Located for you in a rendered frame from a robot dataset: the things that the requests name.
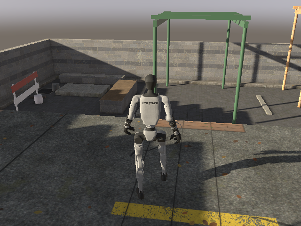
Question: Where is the left robot forearm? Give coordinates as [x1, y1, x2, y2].
[124, 113, 132, 128]

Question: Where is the robot left upper arm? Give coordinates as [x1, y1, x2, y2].
[128, 95, 141, 120]

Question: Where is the right robot forearm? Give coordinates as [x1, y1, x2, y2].
[169, 115, 180, 135]

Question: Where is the right robot hand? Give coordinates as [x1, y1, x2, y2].
[170, 133, 181, 145]

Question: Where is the robot right upper arm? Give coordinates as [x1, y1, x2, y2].
[160, 95, 173, 122]

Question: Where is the left robot hand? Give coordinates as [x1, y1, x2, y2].
[124, 126, 135, 135]

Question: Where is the left robot thigh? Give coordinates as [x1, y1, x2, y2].
[134, 132, 144, 169]

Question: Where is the robot torso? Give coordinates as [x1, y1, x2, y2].
[140, 94, 161, 141]

